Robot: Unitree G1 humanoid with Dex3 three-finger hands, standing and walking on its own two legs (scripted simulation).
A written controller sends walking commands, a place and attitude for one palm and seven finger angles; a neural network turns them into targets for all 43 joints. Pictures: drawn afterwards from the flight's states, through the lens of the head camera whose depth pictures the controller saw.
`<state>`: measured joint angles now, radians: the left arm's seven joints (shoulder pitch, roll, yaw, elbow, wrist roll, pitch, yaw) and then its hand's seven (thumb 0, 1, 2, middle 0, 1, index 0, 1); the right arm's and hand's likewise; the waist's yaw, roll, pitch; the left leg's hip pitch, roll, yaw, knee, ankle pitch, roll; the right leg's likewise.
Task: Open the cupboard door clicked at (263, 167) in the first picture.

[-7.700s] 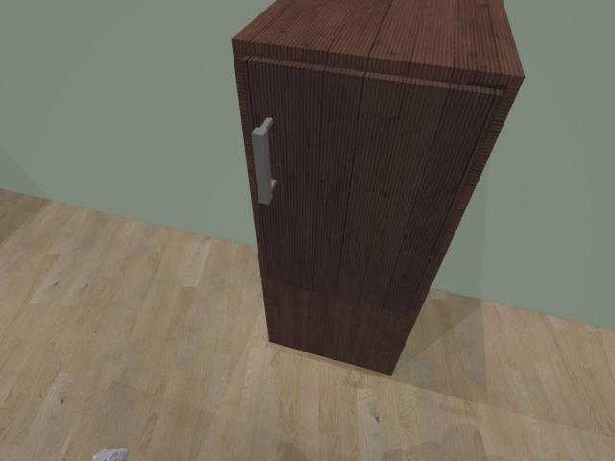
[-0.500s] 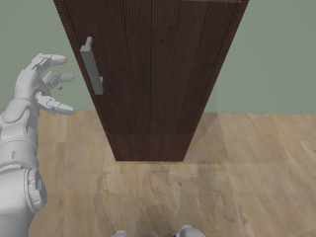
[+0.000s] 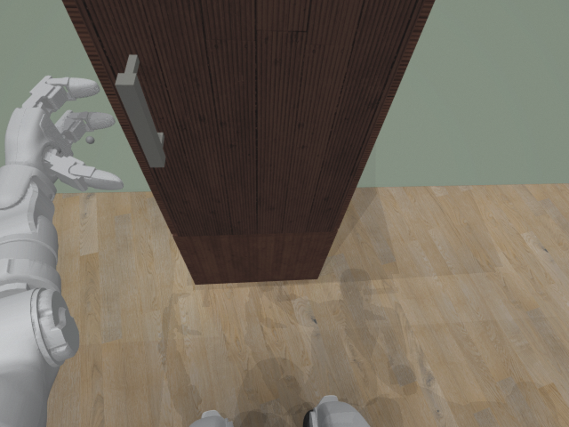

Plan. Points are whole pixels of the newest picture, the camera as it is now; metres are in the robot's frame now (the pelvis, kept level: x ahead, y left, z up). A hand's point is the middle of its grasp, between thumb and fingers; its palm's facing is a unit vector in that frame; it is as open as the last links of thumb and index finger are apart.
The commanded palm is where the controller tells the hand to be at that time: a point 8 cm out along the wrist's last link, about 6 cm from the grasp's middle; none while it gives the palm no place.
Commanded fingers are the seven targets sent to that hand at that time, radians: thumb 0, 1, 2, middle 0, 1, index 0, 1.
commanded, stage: move the hooked fingers beside the handle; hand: left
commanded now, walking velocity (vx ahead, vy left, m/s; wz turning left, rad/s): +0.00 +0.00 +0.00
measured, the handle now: (146, 115) +0.53 +0.16 +0.10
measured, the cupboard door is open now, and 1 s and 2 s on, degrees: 0 0 0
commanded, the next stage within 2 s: slide the fingers in behind the handle in 0.54 s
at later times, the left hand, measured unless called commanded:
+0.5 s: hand (92, 140) +0.47 +0.22 +0.11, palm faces -0.01 -1.00 +0.00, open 14.0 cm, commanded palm +0.45 +0.27 +0.11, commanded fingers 0.00 -0.50 0.30 -0.30 -1.20 -0.30 -1.20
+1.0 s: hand (120, 140) +0.48 +0.19 +0.10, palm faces -0.03 -1.00 +0.00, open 14.0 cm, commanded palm +0.45 +0.24 +0.10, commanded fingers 0.00 -0.50 0.30 -0.30 -1.20 -0.30 -1.20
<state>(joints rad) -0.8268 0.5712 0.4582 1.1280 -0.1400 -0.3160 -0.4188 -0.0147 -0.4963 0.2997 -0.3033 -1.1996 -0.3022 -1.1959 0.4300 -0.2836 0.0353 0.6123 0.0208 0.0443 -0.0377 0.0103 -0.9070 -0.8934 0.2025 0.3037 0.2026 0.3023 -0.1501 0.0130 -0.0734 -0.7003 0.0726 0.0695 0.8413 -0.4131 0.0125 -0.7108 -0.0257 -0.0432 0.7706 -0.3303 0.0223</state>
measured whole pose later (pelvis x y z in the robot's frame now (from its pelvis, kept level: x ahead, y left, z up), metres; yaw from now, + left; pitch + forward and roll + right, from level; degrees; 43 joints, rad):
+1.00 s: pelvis +0.00 -0.01 +0.00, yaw +1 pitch +15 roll -2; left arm -0.84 0.49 0.39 1.11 -0.13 -0.31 -0.33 -0.01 -0.50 0.30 -0.30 -1.20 -0.30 -1.20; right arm 0.40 -0.28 0.03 0.61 0.02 0.05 -0.03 0.01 -0.91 -0.89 0.20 0.30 0.20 0.30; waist -0.15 0.02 -0.08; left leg -0.70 0.07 0.05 0.85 -0.41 0.00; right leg -0.71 -0.02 -0.06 0.79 -0.34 0.01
